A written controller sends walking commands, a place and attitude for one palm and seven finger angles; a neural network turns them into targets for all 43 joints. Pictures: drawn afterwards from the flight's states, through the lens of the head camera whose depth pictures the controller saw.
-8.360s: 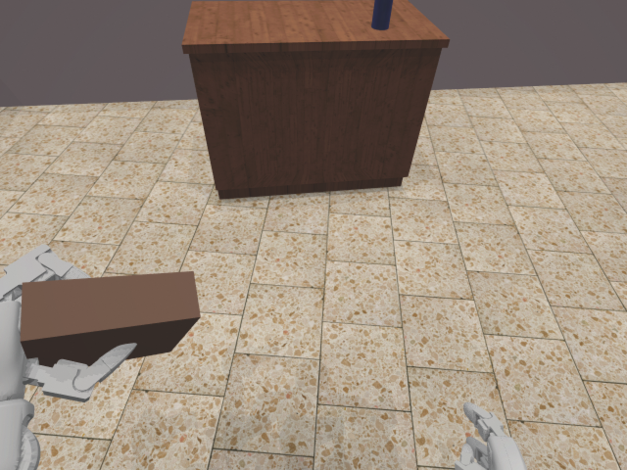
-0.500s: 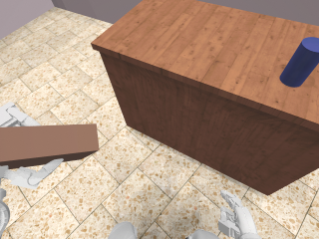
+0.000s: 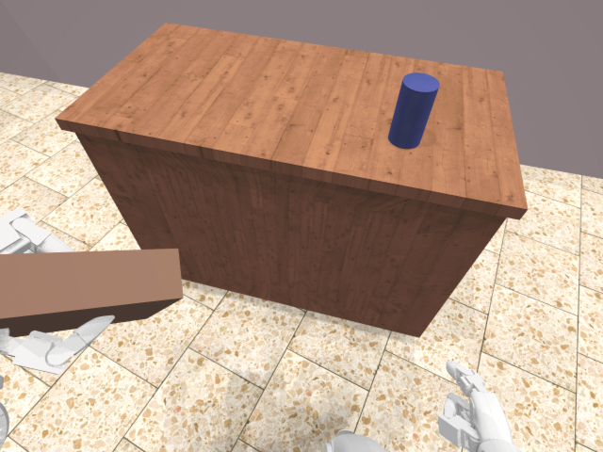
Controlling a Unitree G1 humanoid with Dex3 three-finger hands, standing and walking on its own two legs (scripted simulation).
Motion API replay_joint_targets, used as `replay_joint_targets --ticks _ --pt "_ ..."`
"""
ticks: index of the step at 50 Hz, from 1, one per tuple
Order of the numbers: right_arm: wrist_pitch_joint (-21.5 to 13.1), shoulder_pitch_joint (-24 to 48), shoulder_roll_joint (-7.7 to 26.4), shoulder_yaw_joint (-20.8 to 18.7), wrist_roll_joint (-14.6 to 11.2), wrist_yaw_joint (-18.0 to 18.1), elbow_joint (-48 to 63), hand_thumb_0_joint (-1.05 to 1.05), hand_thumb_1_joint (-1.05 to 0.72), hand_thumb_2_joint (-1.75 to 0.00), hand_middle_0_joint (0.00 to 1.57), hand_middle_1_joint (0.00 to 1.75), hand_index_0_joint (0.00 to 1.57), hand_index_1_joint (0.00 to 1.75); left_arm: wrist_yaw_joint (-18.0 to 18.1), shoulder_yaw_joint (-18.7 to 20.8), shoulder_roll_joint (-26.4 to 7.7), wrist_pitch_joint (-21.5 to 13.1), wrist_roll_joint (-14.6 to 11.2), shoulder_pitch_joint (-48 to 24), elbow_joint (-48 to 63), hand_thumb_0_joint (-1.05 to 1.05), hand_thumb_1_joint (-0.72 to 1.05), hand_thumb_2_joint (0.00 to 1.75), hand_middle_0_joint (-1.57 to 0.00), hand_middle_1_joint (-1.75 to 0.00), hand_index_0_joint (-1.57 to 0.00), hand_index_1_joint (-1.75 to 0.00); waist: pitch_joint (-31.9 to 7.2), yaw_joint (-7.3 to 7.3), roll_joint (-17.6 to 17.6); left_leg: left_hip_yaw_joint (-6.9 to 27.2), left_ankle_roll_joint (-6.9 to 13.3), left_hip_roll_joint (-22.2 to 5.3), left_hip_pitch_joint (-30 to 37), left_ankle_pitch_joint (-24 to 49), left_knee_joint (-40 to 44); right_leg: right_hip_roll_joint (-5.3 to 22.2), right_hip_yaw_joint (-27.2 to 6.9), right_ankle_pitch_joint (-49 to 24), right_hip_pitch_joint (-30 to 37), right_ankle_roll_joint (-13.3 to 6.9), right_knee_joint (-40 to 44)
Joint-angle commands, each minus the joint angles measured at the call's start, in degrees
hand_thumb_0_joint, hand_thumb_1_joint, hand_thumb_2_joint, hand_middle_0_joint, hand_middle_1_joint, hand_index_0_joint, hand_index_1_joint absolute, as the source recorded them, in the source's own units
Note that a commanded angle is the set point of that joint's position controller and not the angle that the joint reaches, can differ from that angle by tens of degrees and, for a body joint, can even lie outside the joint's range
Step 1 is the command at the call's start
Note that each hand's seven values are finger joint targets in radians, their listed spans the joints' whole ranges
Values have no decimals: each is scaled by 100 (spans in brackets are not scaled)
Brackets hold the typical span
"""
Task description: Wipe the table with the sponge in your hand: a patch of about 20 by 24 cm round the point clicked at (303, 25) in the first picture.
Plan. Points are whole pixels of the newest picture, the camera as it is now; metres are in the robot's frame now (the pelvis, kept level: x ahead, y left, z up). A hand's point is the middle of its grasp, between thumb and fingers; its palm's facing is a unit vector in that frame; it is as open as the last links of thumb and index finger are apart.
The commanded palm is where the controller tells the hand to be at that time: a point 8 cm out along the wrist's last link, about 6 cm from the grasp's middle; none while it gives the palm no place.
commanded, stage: turn to face it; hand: left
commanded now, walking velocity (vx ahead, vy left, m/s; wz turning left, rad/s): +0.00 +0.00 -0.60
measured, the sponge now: (115, 292) +0.23 +0.21 +0.15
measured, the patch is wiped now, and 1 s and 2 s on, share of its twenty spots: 0.00 0.00 0.00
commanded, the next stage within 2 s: take the last steps up to it in 0.88 s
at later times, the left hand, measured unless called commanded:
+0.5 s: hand (218, 283) +0.23 +0.11 +0.18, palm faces +0.10 -0.84 -0.53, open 8.9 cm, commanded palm +0.19 +0.16 +0.19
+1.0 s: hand (332, 340) +0.20 +0.00 +0.17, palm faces -0.12 -0.86 -0.49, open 8.9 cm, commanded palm +0.16 +0.08 +0.19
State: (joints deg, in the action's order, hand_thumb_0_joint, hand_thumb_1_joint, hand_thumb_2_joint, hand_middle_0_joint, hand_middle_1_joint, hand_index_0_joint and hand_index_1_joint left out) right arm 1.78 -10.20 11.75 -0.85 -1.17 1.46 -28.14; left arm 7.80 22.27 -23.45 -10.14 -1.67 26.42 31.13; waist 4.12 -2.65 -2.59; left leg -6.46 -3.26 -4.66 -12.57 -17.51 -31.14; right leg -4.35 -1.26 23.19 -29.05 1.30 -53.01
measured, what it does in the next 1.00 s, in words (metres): walks backwards, turning right: right foot, then left foot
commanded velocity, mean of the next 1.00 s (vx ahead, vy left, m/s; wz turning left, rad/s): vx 0.01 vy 0.01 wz -0.42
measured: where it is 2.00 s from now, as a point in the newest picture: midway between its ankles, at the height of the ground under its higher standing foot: outside the picture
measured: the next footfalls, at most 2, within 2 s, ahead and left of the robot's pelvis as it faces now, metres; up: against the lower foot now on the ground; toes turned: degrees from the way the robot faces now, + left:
right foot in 0.12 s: +0.05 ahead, -0.13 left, +0.00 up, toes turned -10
left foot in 0.62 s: +0.00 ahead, +0.10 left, +0.00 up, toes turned -18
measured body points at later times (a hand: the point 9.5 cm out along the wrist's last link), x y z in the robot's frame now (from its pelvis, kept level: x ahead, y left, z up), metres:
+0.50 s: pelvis -0.05 -0.06 +0.01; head +0.00 -0.08 +0.45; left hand +0.22 +0.15 +0.21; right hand +0.03 -0.36 -0.09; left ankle -0.03 +0.10 -0.69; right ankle +0.01 -0.12 -0.73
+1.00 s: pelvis -0.12 -0.08 +0.00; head -0.07 -0.12 +0.45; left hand +0.20 +0.05 +0.20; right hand -0.08 -0.34 -0.11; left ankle -0.08 +0.08 -0.67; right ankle -0.11 -0.16 -0.73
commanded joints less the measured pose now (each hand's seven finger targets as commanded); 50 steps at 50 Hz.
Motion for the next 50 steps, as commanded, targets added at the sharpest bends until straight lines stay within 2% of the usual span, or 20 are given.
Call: replay_joint_targets --ticks 1,5,6,7,8,9,12,23,28,30,31,32,34,36,40,41,43,45,47,50 --pt "-518 112 752 -180 -44 -72 677 0 -90 -90 20 30 20 30 59 174 -528 -378 -66 -601 1160 0 10 130 -120 -160 -120 -160 -255 167 1764 117 736 -1618 -35 2181 863 531 480 290 364 195 473" --pt "-714 45 816 -195 4 -95 617 0 -90 -90 20 30 20 30 87 269 -690 -323 -5 -1056 1001 0 10 130 -120 -160 -120 -160 -548 163 1281 -159 351 -1382 -38 1905 -215 321 827 -791 1695 141 2187" --pt "-718 58 762 -186 -6 -108 611 0 -90 -90 20 30 20 30 101 395 -826 -338 21 -1096 970 0 10 130 -120 -160 -120 -160 -669 153 732 -262 190 -1102 -298 1335 -1008 645 363 -1668 2067 -72 2631" --pt "-694 96 596 -158 0 -100 646 0 -90 -90 20 30 20 30 165 643 -1142 -346 71 -845 856 0 10 130 -120 -160 -120 -160 -820 140 -585 -397 -79 -394 -1127 -283 -2231 1578 -1305 -3648 2519 -635 2838" --pt "-646 378 559 -177 -55 -85 799 0 -90 -90 20 30 20 30 188 821 -1192 -300 -134 -603 904 0 10 130 -120 -160 -120 -160 -1115 -10 -1608 215 -170 96 -1603 -1776 -3313 2185 -2730 -4042 2322 -897 3286" --pt "-542 473 509 -149 -1 -79 750 0 -90 -90 20 30 20 30 191 981 -1287 -311 -211 -319 1105 0 10 130 -120 -160 -120 -160 -1133 -3 -1176 823 -149 -17 -1628 -1542 -3846 2231 -2776 -3235 2154 -852 3418" --pt "-227 585 351 26 64 -152 568 0 -90 -90 20 30 20 30 241 1177 -1211 -480 -260 273 1583 0 10 130 -120 -160 -120 -160 -1701 100 69 886 -242 -51 -1976 -879 -3753 1853 -1875 -3649 3082 -1077 2863" --pt "55 575 651 -170 -22 -93 649 0 -90 -90 20 30 20 30 231 775 -856 -334 -223 562 1016 0 10 130 -120 -160 -120 -160 -1351 58 -464 619 -14 319 -810 -1031 -1181 1568 -2384 -1767 1940 -1049 3626" --pt "34 352 731 -203 24 -82 610 0 -90 -90 20 30 20 30 216 605 -970 -387 -134 -1 1415 0 10 130 -120 -160 -120 -160 -1372 172 -64 499 227 285 505 -622 454 1153 -2294 -451 1106 -630 3694" --pt "-58 348 888 -266 67 -39 696 0 -90 -90 20 30 20 30 140 577 -957 -473 -102 -251 1554 0 10 130 -120 -160 -120 -160 -919 211 813 1405 737 -682 863 -956 1229 451 -1769 135 12 -236 2867" --pt "-149 443 940 -268 57 -14 752 0 -90 -90 20 30 20 30 109 643 -972 -504 -84 -351 1619 0 10 130 -120 -160 -120 -160 -825 167 1699 2019 1092 -1494 736 -522 1536 -40 -896 -57 -212 -20 1474" --pt "-268 454 713 -242 31 33 732 0 -90 -90 20 30 20 30 134 964 -1382 -532 -48 -471 1774 0 10 130 -120 -160 -120 -160 -968 88 2072 2217 1391 -2107 116 -531 1875 -5 -372 281 -112 56 -350" --pt "-390 410 625 -263 57 29 670 0 -90 -90 20 30 20 30 50 674 -868 -450 -59 -136 1105 0 10 130 -120 -160 -120 -160 -172 124 1695 1397 1410 -1893 -963 -4 1683 375 -266 211 -31 116 -1347" --pt "-556 232 704 -233 -26 -9 532 0 -90 -90 20 30 20 30 50 345 -581 -434 -88 -234 971 0 10 130 -120 -160 -120 -160 -195 110 1673 484 950 -1522 -268 1591 1020 515 166 362 33 117 97" --pt "-863 96 791 -215 8 -52 400 0 -90 -90 20 30 20 30 110 236 -624 -426 39 -939 996 0 10 130 -120 -160 -120 -160 -574 245 1413 212 480 -1179 69 2474 -99 203 829 -858 1573 121 2336" --pt "-892 138 757 -202 1 -51 389 0 -90 -90 20 30 20 30 116 335 -730 -442 65 -1045 922 0 10 130 -120 -160 -120 -160 -702 217 1044 107 356 -1007 -167 1987 -653 387 656 -1570 2079 29 2796" --pt "-878 272 508 -160 -25 -63 486 0 -90 -90 20 30 20 30 174 564 -995 -427 43 -896 809 0 10 130 -120 -160 -120 -160 -1093 187 -1130 20 -65 102 -1441 -1349 -2532 2100 -1967 -3816 2486 -902 3158" --pt "-745 484 432 -131 22 -11 438 0 -90 -90 20 30 20 30 199 881 -1191 -448 -98 -221 1093 0 10 130 -120 -160 -120 -160 -1104 93 -712 848 -3 17 -1433 -1355 -3552 2307 -2443 -2604 1980 -1152 3482" --pt "-544 540 326 8 77 -57 342 0 -90 -90 20 30 20 30 234 1083 -1165 -536 -128 292 1310 0 10 130 -120 -160 -120 -160 -1517 145 -94 789 -33 20 -1456 -1095 -3070 2051 -1628 -2805 2442 -1159 3172" --pt "-498 599 368 -37 108 26 324 0 -90 -90 20 30 20 30 271 1166 -1104 -592 -123 617 1314 0 10 130 -120 -160 -120 -160 -1636 195 -313 496 35 212 -1082 -917 -2080 1847 -1347 -2932 2433 -1081 3293"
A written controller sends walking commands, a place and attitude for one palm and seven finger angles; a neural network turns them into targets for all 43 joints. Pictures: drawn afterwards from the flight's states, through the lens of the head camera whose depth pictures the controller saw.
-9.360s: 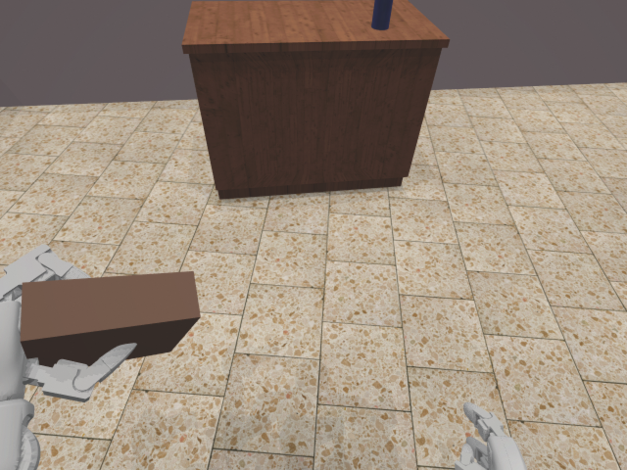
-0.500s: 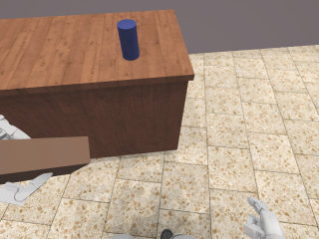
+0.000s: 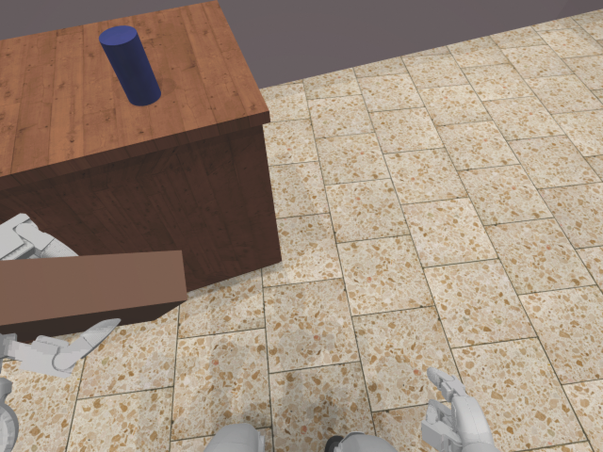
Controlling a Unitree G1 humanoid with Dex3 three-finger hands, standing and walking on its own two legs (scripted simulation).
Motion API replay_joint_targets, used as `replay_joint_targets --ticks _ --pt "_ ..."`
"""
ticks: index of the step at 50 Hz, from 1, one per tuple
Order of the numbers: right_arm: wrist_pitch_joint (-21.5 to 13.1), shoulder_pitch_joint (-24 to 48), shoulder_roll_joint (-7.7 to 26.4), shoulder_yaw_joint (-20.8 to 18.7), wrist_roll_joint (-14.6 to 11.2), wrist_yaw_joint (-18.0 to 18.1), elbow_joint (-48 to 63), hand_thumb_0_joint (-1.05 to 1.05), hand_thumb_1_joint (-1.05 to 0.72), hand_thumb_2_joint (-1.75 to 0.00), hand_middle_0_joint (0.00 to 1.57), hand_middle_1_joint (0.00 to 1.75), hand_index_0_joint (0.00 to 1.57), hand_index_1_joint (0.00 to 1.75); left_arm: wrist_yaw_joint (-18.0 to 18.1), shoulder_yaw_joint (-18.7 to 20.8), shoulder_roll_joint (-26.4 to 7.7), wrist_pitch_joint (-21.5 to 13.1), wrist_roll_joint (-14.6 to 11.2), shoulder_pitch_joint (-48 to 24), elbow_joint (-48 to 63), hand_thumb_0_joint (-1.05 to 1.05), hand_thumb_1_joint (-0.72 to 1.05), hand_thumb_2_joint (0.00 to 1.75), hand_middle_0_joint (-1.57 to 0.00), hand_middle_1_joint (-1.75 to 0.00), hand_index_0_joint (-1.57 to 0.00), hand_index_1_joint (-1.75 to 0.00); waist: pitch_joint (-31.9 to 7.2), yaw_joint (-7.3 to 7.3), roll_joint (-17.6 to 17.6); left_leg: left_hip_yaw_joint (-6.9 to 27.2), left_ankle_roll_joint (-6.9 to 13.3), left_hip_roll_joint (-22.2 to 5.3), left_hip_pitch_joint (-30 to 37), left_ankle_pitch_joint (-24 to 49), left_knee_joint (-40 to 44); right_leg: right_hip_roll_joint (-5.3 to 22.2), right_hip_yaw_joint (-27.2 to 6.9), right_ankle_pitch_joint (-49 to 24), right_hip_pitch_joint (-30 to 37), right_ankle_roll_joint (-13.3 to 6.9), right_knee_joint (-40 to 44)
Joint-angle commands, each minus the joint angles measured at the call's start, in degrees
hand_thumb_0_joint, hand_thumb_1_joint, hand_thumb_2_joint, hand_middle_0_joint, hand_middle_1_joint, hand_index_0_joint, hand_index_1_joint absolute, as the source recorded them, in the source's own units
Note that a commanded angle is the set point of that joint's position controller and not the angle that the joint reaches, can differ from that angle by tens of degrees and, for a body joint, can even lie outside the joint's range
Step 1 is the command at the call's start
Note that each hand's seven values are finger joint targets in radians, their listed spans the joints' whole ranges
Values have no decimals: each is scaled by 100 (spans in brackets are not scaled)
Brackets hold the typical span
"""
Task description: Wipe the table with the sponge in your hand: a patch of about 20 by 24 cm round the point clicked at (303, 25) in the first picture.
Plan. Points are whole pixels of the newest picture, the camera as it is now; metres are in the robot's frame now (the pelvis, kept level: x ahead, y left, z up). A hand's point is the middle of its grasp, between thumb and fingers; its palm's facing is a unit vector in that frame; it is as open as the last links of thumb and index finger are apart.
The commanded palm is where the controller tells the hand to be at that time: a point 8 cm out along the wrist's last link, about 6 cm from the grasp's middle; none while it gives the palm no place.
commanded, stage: take the last steps up to it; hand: left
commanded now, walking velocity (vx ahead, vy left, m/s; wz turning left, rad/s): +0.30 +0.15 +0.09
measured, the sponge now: (120, 295) +0.25 +0.19 +0.14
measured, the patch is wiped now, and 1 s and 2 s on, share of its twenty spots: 0.00 0.00 0.00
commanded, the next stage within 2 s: come to a stop and stand still in 1.28 s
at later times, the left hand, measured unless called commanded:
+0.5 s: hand (43, 302) +0.23 +0.23 +0.17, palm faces +0.45 -0.79 -0.42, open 8.9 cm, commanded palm +0.16 +0.28 +0.19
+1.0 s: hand (44, 201) +0.33 +0.28 +0.18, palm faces +0.38 -0.77 -0.50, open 8.9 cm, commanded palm +0.27 +0.33 +0.19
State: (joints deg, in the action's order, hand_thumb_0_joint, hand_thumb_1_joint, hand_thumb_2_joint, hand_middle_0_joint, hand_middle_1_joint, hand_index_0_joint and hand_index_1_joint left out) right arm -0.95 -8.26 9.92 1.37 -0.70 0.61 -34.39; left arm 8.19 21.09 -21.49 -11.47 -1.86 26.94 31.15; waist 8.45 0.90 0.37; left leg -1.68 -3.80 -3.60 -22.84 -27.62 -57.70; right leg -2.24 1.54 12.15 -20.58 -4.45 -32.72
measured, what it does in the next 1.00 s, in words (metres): walks ahead: left foot, then left foot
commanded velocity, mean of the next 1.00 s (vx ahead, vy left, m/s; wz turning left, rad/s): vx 0.29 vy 0.15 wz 0.05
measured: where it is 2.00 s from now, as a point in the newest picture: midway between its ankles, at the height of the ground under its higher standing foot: (270, 426)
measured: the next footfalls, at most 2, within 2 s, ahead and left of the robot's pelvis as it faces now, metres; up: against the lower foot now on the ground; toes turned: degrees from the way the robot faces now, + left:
left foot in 0.18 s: +0.02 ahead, +0.12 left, +0.00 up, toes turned +5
left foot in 0.76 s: +0.12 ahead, +0.18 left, +0.00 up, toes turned +11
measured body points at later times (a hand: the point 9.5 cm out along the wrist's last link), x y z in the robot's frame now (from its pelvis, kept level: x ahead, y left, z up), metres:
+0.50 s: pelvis +0.02 -0.01 +0.00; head +0.03 -0.03 +0.45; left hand +0.20 +0.27 +0.19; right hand +0.18 -0.23 -0.11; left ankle -0.02 +0.11 -0.68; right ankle +0.03 -0.10 -0.73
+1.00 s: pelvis +0.12 +0.04 -0.01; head +0.15 +0.03 +0.44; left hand +0.30 +0.32 +0.20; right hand +0.29 -0.17 -0.11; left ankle +0.09 +0.17 -0.73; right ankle +0.14 -0.04 -0.73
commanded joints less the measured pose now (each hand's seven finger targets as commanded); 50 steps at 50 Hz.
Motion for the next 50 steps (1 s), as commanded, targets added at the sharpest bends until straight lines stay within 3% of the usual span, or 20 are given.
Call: replay_joint_targets --ticks 1,6,8,10,12,18,19,21,23,25,28,35,36,38,40,43,47,48,49,50 --pt "-237 376 596 -279 52 122 957 0 -90 -90 20 30 20 30 240 1241 -1253 -452 -94 574 1273 0 10 130 -120 -160 -120 -160 -2053 -153 -639 -24 134 151 6 146 844 1660 -1704 -1350 1551 -517 1426" --pt "-257 97 767 -362 27 193 835 0 -90 -90 20 30 20 30 268 973 -1065 -367 -14 699 835 0 10 130 -120 -160 -120 -160 -1782 -72 -681 -352 401 303 819 326 2693 1569 -1732 1280 991 -362 1748" --pt "-296 5 847 -410 45 240 853 0 -90 -90 20 30 20 30 226 787 -982 -423 5 471 960 0 10 130 -120 -160 -120 -160 -1505 10 -106 -138 609 65 1425 292 3715 1231 -1393 1814 482 -95 1248" --pt "-364 84 1057 -488 46 291 929 0 -90 -90 20 30 20 30 196 688 -892 -519 28 265 989 0 10 130 -120 -160 -120 -160 -1206 -54 1046 1428 1226 -1086 1608 -2 4256 286 -364 1574 -297 354 -173" --pt "-494 124 912 -472 33 306 801 0 -90 -90 20 30 20 30 160 729 -1115 -573 138 -310 1109 0 10 130 -120 -160 -120 -160 -783 -6 1523 2070 1636 -1605 717 -842 4698 244 74 1633 -575 486 -1920" --pt "-723 34 987 -460 57 296 564 0 -90 -90 20 30 20 30 137 264 -776 -502 178 -784 858 0 10 130 -120 -160 -120 -160 -718 -58 1157 568 1087 -816 491 1305 3380 352 681 995 778 524 250" --pt "-716 21 960 -454 61 297 531 0 -90 -90 20 30 20 30 141 324 -809 -515 199 -803 663 0 10 130 -120 -160 -120 -160 -826 -79 864 380 966 -677 131 1302 2884 523 452 618 1398 403 739" --pt "-660 62 771 -464 33 269 593 0 -90 -90 20 30 20 30 177 621 -1170 -553 173 -934 450 0 10 130 -120 -160 -120 -160 -1047 -79 -1451 -461 467 314 -1487 76 432 2510 -2736 269 2365 -558 1630" --pt "-576 207 895 -559 12 189 578 0 -90 -90 20 30 20 30 115 613 -1148 -529 70 -876 342 0 10 130 -120 -160 -120 -160 -599 -167 -1058 421 325 -2 -1544 -8 -966 2907 -3420 1831 1285 -842 2258" --pt "-436 203 720 -411 52 149 508 0 -90 -90 20 30 20 30 47 634 -1062 -648 64 -500 479 0 10 130 -120 -160 -120 -160 -559 -107 -468 371 267 -198 -1412 665 -985 2547 -2026 1014 953 -688 2154" --pt "-391 225 664 -390 60 163 616 0 -90 -90 20 30 20 30 65 715 -1070 -742 72 -297 696 0 10 130 -120 -160 -120 -160 -930 -89 -760 97 292 -321 -711 898 385 2227 -861 -120 903 -444 1885" --pt "-571 45 619 -447 98 257 811 0 -90 -90 20 30 20 30 272 628 -955 -569 71 -427 1113 0 10 130 -120 -160 -120 -160 -1425 -119 -657 -953 381 283 1160 1373 3162 1639 -370 29 1202 -78 929" --pt "-590 -20 696 -507 64 290 823 0 -90 -90 20 30 20 30 271 623 -960 -578 77 -512 1149 0 10 130 -120 -160 -120 -160 -1448 -71 -276 -822 461 142 1603 1450 3438 1460 -257 -94 984 68 364" --pt "-625 -102 946 -613 -7 271 902 0 -90 -90 20 30 20 30 262 534 -869 -611 42 -585 1355 0 10 130 -120 -160 -120 -160 -1622 13 1507 1423 1284 -1515 2984 3173 3716 504 545 1871 -937 570 -2035" --pt "-678 -3 842 -579 20 270 766 0 -90 -90 20 30 20 30 202 712 -1068 -583 41 -333 847 0 10 130 -120 -160 -120 -160 -1372 -18 1491 1990 1937 -1915 2333 2560 3945 730 68 2331 -1493 550 -3119" --pt "-789 69 810 -568 -44 223 685 0 -90 -90 20 30 20 30 166 563 -926 -617 41 -309 1421 0 10 130 -120 -160 -120 -160 -1286 -90 1280 775 1586 -1360 2059 2883 3694 795 333 1714 -1140 592 -2145" --pt "-848 41 824 -461 -10 207 635 0 -90 -90 20 30 20 30 186 719 -1053 -519 0 70 1210 0 10 130 -120 -160 -120 -160 -1396 -126 1161 56 1091 -1003 1227 2839 3201 453 867 833 607 536 -142" --pt "-798 97 815 -463 -19 221 627 0 -90 -90 20 30 20 30 180 751 -1029 -502 8 57 1065 0 10 130 -120 -160 -120 -160 -1481 -168 861 -54 977 -909 766 2538 2652 515 750 399 1299 472 426" --pt "-729 75 739 -464 -27 234 610 0 -90 -90 20 30 20 30 174 832 -1134 -481 51 43 827 0 10 130 -120 -160 -120 -160 -1579 -187 -132 -389 793 -533 4 1858 1475 1151 -231 4 1991 187 912" --pt "-668 101 619 -432 -8 211 718 0 -90 -90 20 30 20 30 180 951 -1261 -477 52 -54 694 0 10 130 -120 -160 -120 -160 -1590 -125 -1612 -735 458 250 -1350 277 32 2467 -2498 -727 2663 -441 1373"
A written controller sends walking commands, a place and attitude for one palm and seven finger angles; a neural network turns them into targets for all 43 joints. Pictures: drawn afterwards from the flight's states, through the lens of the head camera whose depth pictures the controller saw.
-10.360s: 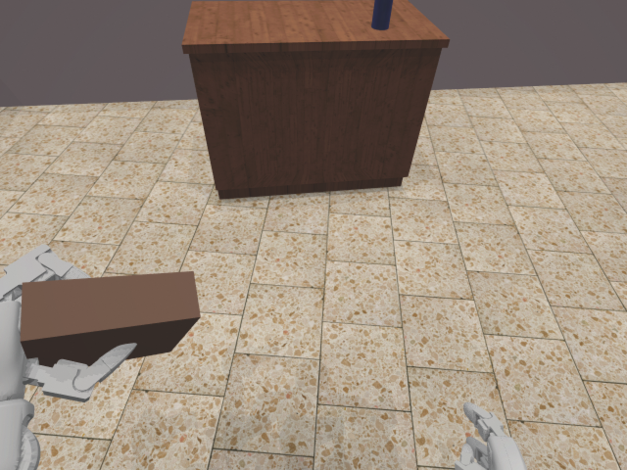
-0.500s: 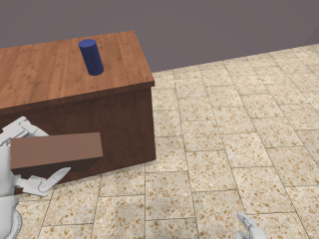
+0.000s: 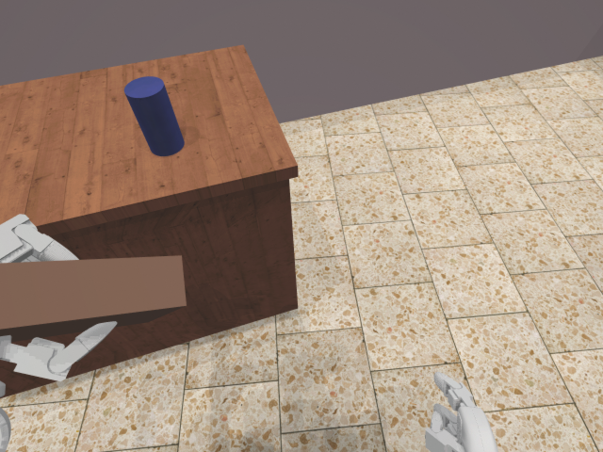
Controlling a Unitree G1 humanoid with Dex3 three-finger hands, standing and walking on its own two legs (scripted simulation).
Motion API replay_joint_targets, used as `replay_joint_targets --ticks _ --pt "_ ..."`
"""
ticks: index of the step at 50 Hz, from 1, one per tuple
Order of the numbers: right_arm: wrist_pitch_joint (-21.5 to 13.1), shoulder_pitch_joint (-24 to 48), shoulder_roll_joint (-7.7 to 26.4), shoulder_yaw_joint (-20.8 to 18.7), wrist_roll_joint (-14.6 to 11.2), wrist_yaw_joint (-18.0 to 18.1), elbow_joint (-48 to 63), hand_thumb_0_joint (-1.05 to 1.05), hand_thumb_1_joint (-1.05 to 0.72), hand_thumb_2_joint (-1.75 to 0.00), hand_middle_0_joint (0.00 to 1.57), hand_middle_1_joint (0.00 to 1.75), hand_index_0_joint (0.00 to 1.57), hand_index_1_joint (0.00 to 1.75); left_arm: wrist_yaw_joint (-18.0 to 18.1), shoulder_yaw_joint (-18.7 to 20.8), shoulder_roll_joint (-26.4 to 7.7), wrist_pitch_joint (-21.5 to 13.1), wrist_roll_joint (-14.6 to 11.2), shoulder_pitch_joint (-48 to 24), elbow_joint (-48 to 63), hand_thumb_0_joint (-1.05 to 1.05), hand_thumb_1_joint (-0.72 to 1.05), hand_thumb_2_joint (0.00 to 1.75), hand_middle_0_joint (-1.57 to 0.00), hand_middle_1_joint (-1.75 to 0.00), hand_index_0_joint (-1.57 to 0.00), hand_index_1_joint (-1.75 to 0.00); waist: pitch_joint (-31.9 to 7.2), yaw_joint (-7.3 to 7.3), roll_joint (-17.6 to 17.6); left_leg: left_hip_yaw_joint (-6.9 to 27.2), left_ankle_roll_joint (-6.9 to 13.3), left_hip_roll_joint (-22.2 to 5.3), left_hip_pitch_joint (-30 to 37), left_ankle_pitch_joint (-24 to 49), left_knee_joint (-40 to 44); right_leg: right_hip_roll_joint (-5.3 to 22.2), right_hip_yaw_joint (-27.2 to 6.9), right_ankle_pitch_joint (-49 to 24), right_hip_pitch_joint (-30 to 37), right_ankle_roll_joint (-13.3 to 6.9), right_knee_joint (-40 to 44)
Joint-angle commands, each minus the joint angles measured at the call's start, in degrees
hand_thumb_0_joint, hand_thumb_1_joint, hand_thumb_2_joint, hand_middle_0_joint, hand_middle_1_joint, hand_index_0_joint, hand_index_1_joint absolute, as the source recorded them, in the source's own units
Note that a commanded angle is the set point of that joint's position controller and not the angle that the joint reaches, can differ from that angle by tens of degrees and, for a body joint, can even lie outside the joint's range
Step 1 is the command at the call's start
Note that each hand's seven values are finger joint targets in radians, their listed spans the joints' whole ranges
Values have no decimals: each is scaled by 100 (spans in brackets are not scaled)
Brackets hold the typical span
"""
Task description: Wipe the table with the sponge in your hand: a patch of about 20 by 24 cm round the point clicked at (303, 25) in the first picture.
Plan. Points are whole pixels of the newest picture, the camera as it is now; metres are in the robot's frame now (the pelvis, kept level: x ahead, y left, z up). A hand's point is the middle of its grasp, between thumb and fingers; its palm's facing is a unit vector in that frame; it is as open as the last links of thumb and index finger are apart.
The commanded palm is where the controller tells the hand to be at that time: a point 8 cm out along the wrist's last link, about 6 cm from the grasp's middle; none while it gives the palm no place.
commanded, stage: take the last steps up to it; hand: left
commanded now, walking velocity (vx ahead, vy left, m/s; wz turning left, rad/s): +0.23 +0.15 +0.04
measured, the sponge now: (117, 297) +0.24 +0.19 +0.16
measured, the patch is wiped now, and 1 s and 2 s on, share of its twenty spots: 0.00 0.00 0.00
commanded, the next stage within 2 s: come to a stop and stand still in 0.28 s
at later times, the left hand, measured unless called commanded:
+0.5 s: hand (29, 194) +0.34 +0.31 +0.19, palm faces +0.38 -0.81 -0.45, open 8.9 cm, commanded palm +0.27 +0.35 +0.19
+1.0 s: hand (59, 208) +0.32 +0.27 +0.18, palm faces +0.36 -0.81 -0.46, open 8.9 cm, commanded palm +0.26 +0.32 +0.19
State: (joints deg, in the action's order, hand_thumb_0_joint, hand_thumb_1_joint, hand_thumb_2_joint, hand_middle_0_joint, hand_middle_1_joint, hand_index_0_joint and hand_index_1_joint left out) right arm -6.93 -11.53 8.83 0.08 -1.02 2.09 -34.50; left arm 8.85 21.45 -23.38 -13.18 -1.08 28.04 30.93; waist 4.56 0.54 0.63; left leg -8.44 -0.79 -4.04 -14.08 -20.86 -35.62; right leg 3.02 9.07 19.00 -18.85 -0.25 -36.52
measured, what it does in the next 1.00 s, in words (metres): walks ahead: left foot, then right foot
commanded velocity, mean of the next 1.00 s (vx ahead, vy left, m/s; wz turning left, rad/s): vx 0.00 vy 0.03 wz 0.01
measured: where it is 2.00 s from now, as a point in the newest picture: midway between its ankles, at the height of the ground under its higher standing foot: outside the picture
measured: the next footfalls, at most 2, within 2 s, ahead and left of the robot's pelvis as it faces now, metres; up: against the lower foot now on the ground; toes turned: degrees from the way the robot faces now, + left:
left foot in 0.34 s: +0.18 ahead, +0.19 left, +0.00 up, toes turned +9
right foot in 0.68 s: +0.18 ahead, -0.01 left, +0.00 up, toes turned +1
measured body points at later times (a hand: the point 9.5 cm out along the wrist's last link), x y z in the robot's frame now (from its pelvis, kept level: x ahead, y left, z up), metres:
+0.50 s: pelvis +0.10 +0.07 +0.01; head +0.15 +0.09 +0.45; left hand +0.31 +0.35 +0.21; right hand +0.28 -0.15 -0.08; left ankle +0.14 +0.18 -0.72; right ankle +0.06 -0.04 -0.67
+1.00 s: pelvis +0.10 +0.04 +0.02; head +0.13 +0.03 +0.47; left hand +0.30 +0.31 +0.21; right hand +0.27 -0.21 -0.07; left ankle +0.07 +0.18 -0.69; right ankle +0.14 -0.02 -0.72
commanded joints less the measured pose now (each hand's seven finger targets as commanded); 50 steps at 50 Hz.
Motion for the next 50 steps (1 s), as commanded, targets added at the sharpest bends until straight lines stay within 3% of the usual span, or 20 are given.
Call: replay_joint_targets --ticks 1,2,4,6,8,11,15,16,17,18,20,22,24,29,33,35,37,39,42,50 --pt "-45 412 875 -400 2 -5 719 0 -90 -90 20 30 20 30 90 1047 -1080 -331 -182 -290 586 0 10 130 -120 -160 -120 -160 -1057 -119 -1766 687 19 239 -2515 -856 -3227 2462 -3959 -1237 2149 -1057 2100" --pt "-1 498 876 -397 12 -39 669 0 -90 -90 20 30 20 30 60 1087 -1156 -360 -201 -424 623 0 10 130 -120 -160 -120 -160 -822 -88 -1386 1030 -33 107 -2681 -727 -3723 2485 -3910 -1052 1872 -1197 2097" --pt "81 511 721 -241 58 -32 533 0 -90 -90 20 30 20 30 27 1061 -1024 -525 -123 -109 572 0 10 130 -120 -160 -120 -160 -656 -70 -528 1041 -108 -124 -2762 -206 -3712 2063 -2428 -2304 1772 -1039 1824" --pt "153 545 736 -233 82 -23 540 0 -90 -90 20 30 20 30 20 850 -837 -608 -36 -39 489 0 10 130 -120 -160 -120 -160 -744 -44 -736 827 -116 -148 -2539 59 -3018 1755 -1441 -3548 1736 -799 1618" --pt "150 523 715 -252 98 4 643 0 -90 -90 20 30 20 30 60 769 -820 -644 -10 -143 704 0 10 130 -120 -160 -120 -160 -923 -47 -937 499 -62 -142 -1723 167 -1628 1598 -946 -3967 1541 -678 1439" --pt "85 544 659 -292 126 4 763 0 -90 -90 20 30 20 30 158 736 -834 -561 15 -85 970 0 10 130 -120 -160 -120 -160 -1101 -185 -1057 -166 -4 210 -1066 430 -338 1493 -837 -4096 1788 -636 1270" --pt "84 345 757 -436 109 103 850 0 -90 -90 20 30 20 30 227 781 -928 -525 36 -308 1335 0 10 130 -120 -160 -120 -160 -1325 -3 -502 -309 77 338 545 1341 1133 1122 -605 -2923 1206 -263 269" --pt "83 270 861 -490 71 122 870 0 -90 -90 20 30 20 30 221 774 -936 -558 14 -417 1416 0 10 130 -120 -160 -120 -160 -1429 65 153 157 293 -89 1186 1836 1144 839 -442 -2218 571 -97 -543" --pt "86 285 1041 -567 28 106 906 0 -90 -90 20 30 20 30 205 729 -846 -555 -36 -368 1424 0 10 130 -120 -160 -120 -160 -1523 37 1408 1624 780 -1220 1897 3241 1182 218 -111 587 -635 162 -1740" --pt "30 165 1022 -556 17 53 956 0 -90 -90 20 30 20 30 177 670 -823 -607 11 -406 1214 0 10 130 -120 -160 -120 -160 -1487 -7 1493 2465 1192 -1717 1372 2788 1553 -36 -392 2107 -852 101 -2792" --pt "6 352 918 -463 66 65 858 0 -90 -90 20 30 20 30 167 959 -1112 -543 -56 -434 1336 0 10 130 -120 -160 -120 -160 -1152 9 1460 2720 1523 -1851 852 2371 1728 233 -795 1545 -1326 118 -3283" --pt "-12 386 869 -402 58 23 825 0 -90 -90 20 30 20 30 112 852 -1017 -482 -97 -316 1698 0 10 130 -120 -160 -120 -160 -1201 -69 873 1821 1183 -1518 966 3556 1470 211 -714 992 -1172 180 -2610" --pt "-67 311 855 -335 95 -37 842 0 -90 -90 20 30 20 30 69 747 -796 -357 -160 106 1789 0 10 130 -120 -160 -120 -160 -1411 -46 1228 1174 875 -1304 966 4203 1347 45 -530 599 -682 187 -1707" --pt "-104 214 847 -194 124 -1 895 0 -90 -90 20 30 20 30 60 695 -738 -47 -226 225 1428 0 10 130 -120 -160 -120 -160 -1337 30 1290 890 543 -1399 1004 4289 1337 -281 -307 195 -7 172 -82" --pt "-70 338 845 -114 89 101 883 0 -90 -90 20 30 20 30 60 615 -710 82 -165 -269 1131 0 10 130 -120 -160 -120 -160 -1085 -14 846 684 311 -1238 170 2771 1126 -179 -435 -829 1025 151 1004" --pt "-47 389 763 -65 72 138 895 0 -90 -90 20 30 20 30 59 625 -772 100 -140 -477 950 0 10 130 -120 -160 -120 -160 -1119 15 130 407 46 -670 -349 1275 603 372 -1127 -2663 1297 -33 1207" --pt "-23 258 687 -113 4 91 919 0 -90 -90 20 30 20 30 63 412 -669 201 -229 -450 905 0 10 130 -120 -160 -120 -160 -1272 26 -1083 406 -181 281 -493 -435 -858 1489 -2512 -3808 1011 -699 1695" --pt "18 451 593 -23 41 96 841 0 -90 -90 20 30 20 30 144 633 -877 151 -158 -384 962 0 10 130 -120 -160 -120 -160 -1321 -28 -948 904 -126 288 -966 -945 -1900 1810 -2395 -4273 1328 -903 1608" --pt "133 733 568 39 67 186 892 0 -90 -90 20 30 20 30 218 735 -883 67 -90 -242 1128 0 10 130 -120 -160 -120 -160 -1489 -67 -558 824 -182 268 -1050 -810 -1687 1572 -1676 -5014 1755 -835 1233" --pt "419 401 778 -134 108 235 980 0 -90 -90 20 30 20 30 252 699 -730 42 -97 343 1012 0 10 130 -120 -160 -120 -160 -1449 -69 -576 530 -28 342 -286 121 423 1207 -1511 -2613 1513 -593 1649"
